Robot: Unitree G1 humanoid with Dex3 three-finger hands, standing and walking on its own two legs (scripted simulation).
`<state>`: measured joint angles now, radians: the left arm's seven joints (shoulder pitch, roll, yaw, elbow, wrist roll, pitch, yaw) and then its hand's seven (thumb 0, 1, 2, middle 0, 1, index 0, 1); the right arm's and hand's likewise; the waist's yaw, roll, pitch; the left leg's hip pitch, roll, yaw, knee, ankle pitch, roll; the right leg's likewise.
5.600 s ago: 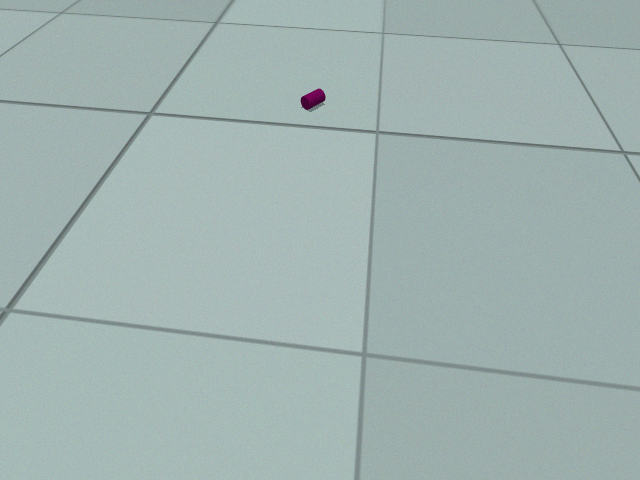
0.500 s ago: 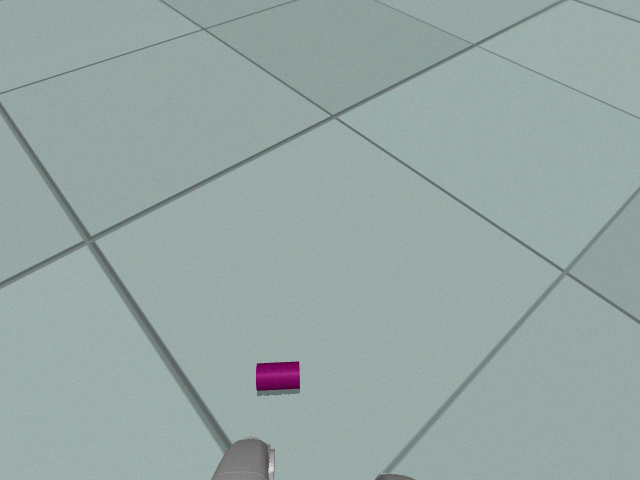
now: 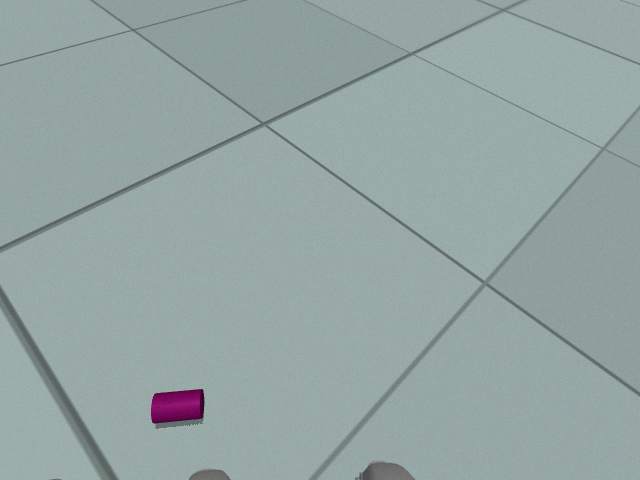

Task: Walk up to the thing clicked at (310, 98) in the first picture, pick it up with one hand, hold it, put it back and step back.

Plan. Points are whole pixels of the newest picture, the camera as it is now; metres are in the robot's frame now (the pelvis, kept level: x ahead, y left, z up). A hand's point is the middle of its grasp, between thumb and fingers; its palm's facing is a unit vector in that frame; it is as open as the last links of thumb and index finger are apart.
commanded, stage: walk up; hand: left
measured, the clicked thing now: (178, 405) +0.42 +0.33 -0.69
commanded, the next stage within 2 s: stand in 1.82 s
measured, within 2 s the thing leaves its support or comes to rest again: neither
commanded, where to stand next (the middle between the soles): +0.11 +0.01 m, yaw +5 degrees
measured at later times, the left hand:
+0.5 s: hand out of the picture +0.05 +0.27 -0.13, palm faces +0.06 -0.87 -0.49, open 7.4 cm
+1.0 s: hand out of the picture +0.09 +0.26 -0.12, palm faces +0.06 -0.93 -0.36, open 7.4 cm
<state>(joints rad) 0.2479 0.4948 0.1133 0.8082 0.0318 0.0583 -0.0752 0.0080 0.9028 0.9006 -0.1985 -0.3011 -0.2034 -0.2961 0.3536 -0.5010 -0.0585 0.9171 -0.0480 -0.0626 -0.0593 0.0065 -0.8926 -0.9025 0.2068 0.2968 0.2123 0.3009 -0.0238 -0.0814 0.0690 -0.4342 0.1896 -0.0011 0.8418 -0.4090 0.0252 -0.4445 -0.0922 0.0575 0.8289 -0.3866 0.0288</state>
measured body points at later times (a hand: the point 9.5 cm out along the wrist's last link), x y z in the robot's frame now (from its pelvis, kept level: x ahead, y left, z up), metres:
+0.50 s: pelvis +0.04 -0.03 +0.00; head +0.10 -0.03 +0.45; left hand +0.05 +0.32 -0.10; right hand +0.21 -0.33 -0.11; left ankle +0.06 +0.11 -0.70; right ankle +0.05 -0.18 -0.69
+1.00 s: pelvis +0.03 -0.01 +0.04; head +0.06 +0.01 +0.48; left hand +0.09 +0.31 -0.10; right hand +0.15 -0.30 -0.09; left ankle +0.06 +0.11 -0.70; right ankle +0.06 -0.15 -0.70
